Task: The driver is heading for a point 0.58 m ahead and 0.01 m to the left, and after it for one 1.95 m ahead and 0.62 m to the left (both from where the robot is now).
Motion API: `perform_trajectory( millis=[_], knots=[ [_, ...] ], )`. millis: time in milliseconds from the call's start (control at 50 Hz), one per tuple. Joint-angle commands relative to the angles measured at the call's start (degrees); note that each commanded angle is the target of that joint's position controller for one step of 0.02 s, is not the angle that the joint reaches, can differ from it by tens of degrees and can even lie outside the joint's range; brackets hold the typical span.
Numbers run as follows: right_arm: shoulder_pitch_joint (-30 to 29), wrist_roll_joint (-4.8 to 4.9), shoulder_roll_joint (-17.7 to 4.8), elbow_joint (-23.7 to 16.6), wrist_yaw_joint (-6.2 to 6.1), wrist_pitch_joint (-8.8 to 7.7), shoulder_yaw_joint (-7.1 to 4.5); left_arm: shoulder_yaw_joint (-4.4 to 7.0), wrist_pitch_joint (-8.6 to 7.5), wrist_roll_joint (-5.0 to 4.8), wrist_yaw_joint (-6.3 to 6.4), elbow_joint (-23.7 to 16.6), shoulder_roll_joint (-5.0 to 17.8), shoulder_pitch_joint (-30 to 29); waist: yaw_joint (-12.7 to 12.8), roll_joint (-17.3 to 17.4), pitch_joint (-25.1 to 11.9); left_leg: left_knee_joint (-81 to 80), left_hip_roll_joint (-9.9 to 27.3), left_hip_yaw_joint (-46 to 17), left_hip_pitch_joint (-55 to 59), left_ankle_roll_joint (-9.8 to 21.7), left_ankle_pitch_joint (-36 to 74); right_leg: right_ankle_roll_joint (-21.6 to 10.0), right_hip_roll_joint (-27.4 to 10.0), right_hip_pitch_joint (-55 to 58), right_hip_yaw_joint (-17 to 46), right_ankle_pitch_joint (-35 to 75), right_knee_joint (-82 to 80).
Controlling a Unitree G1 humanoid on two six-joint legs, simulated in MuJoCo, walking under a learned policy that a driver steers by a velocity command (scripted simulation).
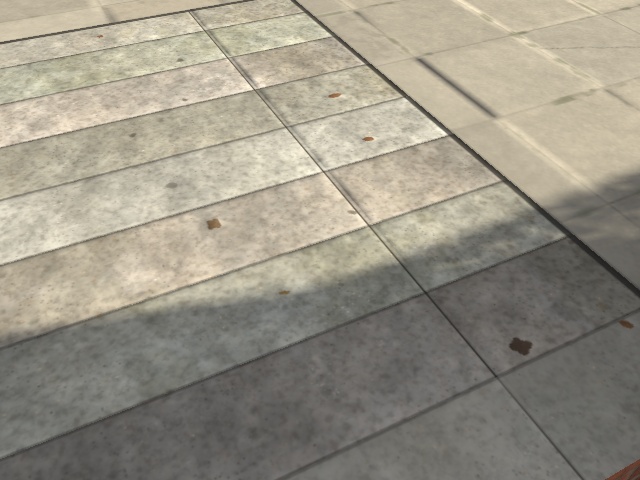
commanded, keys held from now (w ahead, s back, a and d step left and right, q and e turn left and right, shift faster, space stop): w+e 0.24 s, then w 0.20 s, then w+q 0.16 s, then q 0.40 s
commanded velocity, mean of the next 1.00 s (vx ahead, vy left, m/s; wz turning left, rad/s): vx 0.40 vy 0.00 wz -0.07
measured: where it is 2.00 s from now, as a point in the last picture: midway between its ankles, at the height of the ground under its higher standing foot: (348, 418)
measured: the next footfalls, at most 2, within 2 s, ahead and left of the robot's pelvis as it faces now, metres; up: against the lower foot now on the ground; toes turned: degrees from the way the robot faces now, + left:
right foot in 0.40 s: +0.42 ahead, -0.16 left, +0.19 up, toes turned -17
left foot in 0.94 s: +0.73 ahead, +0.03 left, +0.19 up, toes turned -2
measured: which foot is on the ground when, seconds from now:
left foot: down 0.00-0.46, up 0.48-0.92, down 0.94-1.00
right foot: up 0.00-0.38, down 0.40-0.98, up 1.00-1.00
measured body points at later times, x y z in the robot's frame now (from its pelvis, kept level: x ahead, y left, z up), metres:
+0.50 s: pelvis +0.30 -0.06 +0.12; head +0.31 -0.03 +0.57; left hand +0.59 +0.06 +0.05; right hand +0.14 -0.21 -0.02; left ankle +0.08 +0.13 -0.53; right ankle +0.38 -0.15 -0.48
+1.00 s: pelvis +0.56 -0.04 +0.24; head +0.58 -0.03 +0.69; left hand +0.69 +0.19 +0.11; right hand +0.74 -0.30 +0.16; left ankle +0.69 +0.03 -0.48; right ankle +0.39 -0.15 -0.46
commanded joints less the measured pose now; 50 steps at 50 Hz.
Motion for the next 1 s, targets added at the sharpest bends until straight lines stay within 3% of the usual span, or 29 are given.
perform_trajectory(
  millis=[20, 80, 120, 160, 240, 280, 300, 320, 340, 360, 380, 420, 440, 460, 480, 500, 520, 540, 580, 620, 660, 700, 760, 820, 900, 940, 960, 980, 1000],
  knots=[
    [-3.5, -0.59, 7.6, 2.9, -0.06, -2.15, 2.53, -3.03, 1.68, 0.38, 0.09, -3.8, -9.0, 1.0, 7.8, 2.9, 9.3, -35.9, 10.8, -20.6, 10.0, 9.5, -2.8, -2.0, -4.1, -21.9, 1.8, -5.2, 8.4],
    [-2.4, -3.98, 3.9, 2.9, 0.96, -3.33, 1.67, -3.45, 1.59, -0.83, -0.59, -8.1, -5.4, -8.2, 6.4, -0.1, 7.0, -42.8, 9.0, -6.5, 6.8, 7.0, 4.4, -1.2, -6.5, -17.7, -5.5, 1.8, -0.1],
    [5.4, -4.79, 2.4, 5.7, 0.09, -3.18, 1.74, -3.79, 1.89, -1.53, -1.58, -7.0, -5.3, -7.5, 4.1, 7.3, 7.0, -44.5, 12.4, -7.8, 17.0, 9.9, 10.3, -1.9, -5.0, -28.2, -6.0, -7.9, 22.5],
    [15.6, -5.91, 2.6, 9.5, 0.34, -2.87, 2.8, -5.08, 1.75, -1.45, 0.07, -10.0, -5.5, -15.1, 0.4, 2.9, 10.0, -45.0, 15.9, -9.2, 33.4, 10.9, 13.1, -5.0, -4.4, -45.6, -1.8, -11.9, 23.6],
    [24.0, -8.08, 3.0, 12.7, 0.33, -2.72, 3.29, -6.98, 2.87, -2.6, 1.34, -16.9, -7.6, -23.3, -0.3, 6.1, 9.6, -49.2, 14.7, -1.5, 40.5, 9.8, 24.2, -5.9, -7.4, -46.5, -8.0, -13.9, 18.8],
    [30.1, -7.77, 3.6, 15.2, 2.01, -2.19, 3.49, -7.25, 4.94, -1.25, 1.85, -22.3, -6.2, -33.3, -2.5, 3.5, 10.1, -53.1, 14.7, -1.1, 40.8, 9.7, 23.8, -5.4, -10.7, -44.3, -12.3, -7.8, -0.6],
    [30.0, -6.05, 3.9, 14.2, 2.96, -2.4, 3.82, -7.63, 7.14, 1.21, 0.9, -24.3, -7.3, -37.8, -1.2, 7.3, 9.6, -58.1, 15.4, 1.2, 33.3, 11.3, 29.8, -3.8, -11.9, -33.8, -20.0, -7.6, -5.0],
    [31.7, -5.1, 4.3, 15.0, 3.57, -2.69, 4.06, -7.88, 8.7, 1.51, 0.6, -26.3, -8.4, -40.9, -1.0, 8.6, 9.8, -59.7, 15.7, 2.0, 29.5, 11.7, 35.7, -3.1, -11.7, -25.9, -21.7, -9.7, -7.3],
    [26.3, -3.06, 1.7, 13.8, 4.73, -3.38, 3.83, -7.54, 9.15, 1.18, -0.29, -26.8, -7.3, -40.4, 3.6, 10.0, 11.1, -59.6, 16.2, 5.8, 22.4, 11.1, 61.1, -2.1, -9.8, -12.4, -24.5, -18.6, -13.4],
    [29.4, -1.52, -1.9, 14.3, 4.99, -4.8, 3.15, -7.05, 9.43, 0.43, -0.84, -27.3, -6.2, -40.4, 4.6, 11.3, 6.6, -55.0, 16.1, 6.3, 25.0, 12.1, 86.7, -0.9, -5.8, -5.4, -27.8, -21.4, -15.5],
    [30.0, -1.07, -7.6, 14.3, 4.8, -5.85, 1.8, -6.63, 8.39, 0.03, -1.17, -26.3, -6.0, -34.9, 7.3, 17.0, 5.6, -50.0, 17.9, 5.4, 33.1, 10.5, 108.4, -0.7, -3.2, -1.5, -24.7, -27.9, -21.7],
    [23.5, -1.19, -13.2, 10.8, 4.7, -6.32, -0.56, -4.86, 6.74, -0.04, 0.0, -20.3, -2.1, -17.4, 13.4, 18.4, -0.8, -38.0, 19.1, 3.7, 42.8, 6.9, 124.9, -0.2, 0.5, 12.2, -20.5, -26.9, -34.6],
    [29.4, -4.43, -8.6, 10.4, 6.33, -7.07, 0.05, -4.47, 6.49, -2.78, 0.9, -15.9, 1.2, -5.0, 12.5, 10.7, -12.8, -23.3, 16.2, -1.4, 21.4, 5.5, 117.2, -4.0, -3.8, 38.6, -5.9, -15.0, -31.8],
    [24.3, -4.18, -9.6, 9.4, 7.26, -6.75, -0.94, -2.42, 7.72, 0.29, 2.04, -11.7, 4.7, 9.8, 20.5, 5.8, -13.6, -7.9, 9.3, -5.3, 8.2, 5.3, 86.6, -5.7, -8.4, 52.2, 9.0, -18.2, -50.3],
    [24.9, -2.4, -2.2, 9.7, 8.55, -5.15, -1.27, -1.32, 6.68, 2.83, 1.73, -7.1, 7.9, 18.2, 18.0, -5.0, -16.2, 27.0, -2.0, -12.1, -0.4, 4.4, 32.6, -9.0, -18.2, 49.5, 33.9, -24.7, -70.9],
    [23.5, -0.38, -2.2, 10.0, 8.35, -4.58, -2.76, -0.13, 3.69, 4.05, 2.52, -4.5, 8.3, 17.8, 14.9, 0.8, -8.7, 49.6, -4.1, -26.8, -7.0, 4.9, 35.4, -3.4, -20.2, 40.5, 40.1, -32.9, -76.6],
    [19.9, -1.29, -0.5, 8.1, 7.15, -5.47, -2.64, -0.82, 1.52, 2.75, 2.73, -3.0, 5.8, 11.2, 10.6, -2.7, -0.7, 58.2, -3.7, -28.0, -13.7, 5.1, 35.5, -2.1, -18.8, 32.3, 32.1, -35.9, -73.2],
    [18.0, -1.11, 0.2, 7.4, 5.87, -5.84, -2.09, -1.07, 0.39, 1.08, 2.54, -2.3, 2.8, 4.7, 7.5, 0.1, -1.2, 61.5, -3.9, -27.7, -17.5, 5.9, 35.9, -1.0, -18.6, 31.6, 26.6, -32.3, -72.0],
    [12.2, -0.3, 4.5, 3.4, 4.16, -5.04, 0.03, -2.41, -0.51, 2.48, 2.17, -0.9, -4.4, -4.2, 0.4, 8.9, 3.7, 56.1, 0.4, -23.7, -21.0, 8.0, 32.3, 2.0, -19.3, 24.7, 12.3, -22.4, -72.9],
    [11.0, 0.55, 4.3, 2.9, 4.12, -3.57, -0.37, -2.91, -1.69, 1.97, 2.57, -3.8, -8.5, -10.0, -4.9, 6.5, 7.6, 52.7, 3.6, -19.7, -17.7, 8.2, 25.8, 4.3, -17.4, 18.3, 0.4, -13.4, -79.0],
    [9.7, 0.47, 3.5, 1.3, 4.18, -4.6, -0.55, -2.68, -3.13, 2.62, 3.39, -6.5, -7.6, -10.0, -5.5, 4.6, 6.5, 45.9, 3.9, -16.6, -14.3, 6.6, 24.1, 5.4, -15.9, 17.3, -9.0, 1.7, -81.2],
    [4.6, 1.08, 0.4, -1.2, 4.05, -6.22, -1.38, -1.38, -4.1, 3.74, 4.6, -7.8, -2.2, -7.4, -3.2, 1.6, 4.7, 34.5, 2.9, -11.7, -8.6, 3.4, 27.6, 7.6, -11.4, 19.6, -17.9, 12.2, -83.3],
    [-1.3, 0.66, -2.8, -4.2, 5.13, -5.8, -2.23, -0.35, -5.16, 2.01, 5.85, -9.1, 1.8, -2.2, 0.7, -1.1, 5.9, 7.0, 4.9, -9.2, -8.5, -2.2, 31.1, 6.8, -13.2, 35.1, -20.8, 20.7, -85.7],
    [-6.8, 1.67, -1.4, -7.2, 4.45, -3.5, -2.24, 1.22, -5.86, 1.21, 4.39, -7.2, 4.0, 2.9, 2.5, -3.5, 9.4, -11.0, 2.7, -5.7, -3.9, -1.3, 32.6, 6.8, -16.2, 43.3, -21.9, 29.1, -86.8],
    [-5.3, 0.61, -3.8, -8.0, 2.43, -3.16, -3.86, 2.48, -5.46, -0.09, 4.61, -7.2, 4.7, 0.8, 1.3, -2.8, 8.8, -23.8, 1.1, -6.5, -1.6, 1.0, 30.6, 8.1, -21.2, 57.2, -20.3, 35.4, -82.7],
    [-2.4, 1.29, -6.9, -6.8, 0.8, -4.61, -5.09, 2.54, -4.37, -0.88, 4.98, -8.3, 3.7, -0.3, 0.0, 1.5, 5.5, -33.4, -2.3, -5.4, 8.3, 3.9, 39.3, 9.6, -17.8, 59.0, -22.3, 32.2, -75.5],
    [-0.8, 0.83, -9.2, -6.1, -0.63, -5.11, -5.75, 1.85, -3.43, -1.23, 4.92, -9.2, 0.6, 3.0, 2.0, 6.2, -2.4, -31.1, -0.5, -9.1, 21.1, 7.8, 57.7, 11.7, -13.8, 56.6, -22.8, 19.1, -68.8],
    [2.7, 0.56, -13.7, -7.2, -1.3, -4.73, -6.67, 0.95, -3.13, -0.01, 6.53, -10.4, -3.1, 14.0, 6.1, 16.3, -15.8, -26.0, 9.0, -22.6, 45.2, 21.1, 70.9, 18.1, -8.8, 42.3, -21.9, -5.9, -57.2],
    [10.4, 1.74, -13.5, -5.5, -1.77, -4.31, -6.57, 0.89, -2.43, 1.07, 6.83, -13.6, -0.8, 7.6, 1.2, 18.8, -18.8, -35.6, 17.2, -41.3, 54.8, 28.1, 65.7, 21.7, -0.6, 28.6, -19.5, -40.8, -45.4]
  ],
)
Velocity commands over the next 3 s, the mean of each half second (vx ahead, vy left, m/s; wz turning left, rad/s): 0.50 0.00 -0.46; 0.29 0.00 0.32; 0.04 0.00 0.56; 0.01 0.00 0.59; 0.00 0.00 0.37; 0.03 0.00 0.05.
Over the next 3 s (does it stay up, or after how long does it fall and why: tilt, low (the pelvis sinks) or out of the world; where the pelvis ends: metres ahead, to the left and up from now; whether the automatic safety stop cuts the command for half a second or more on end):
stays up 0.58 -0.05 0.26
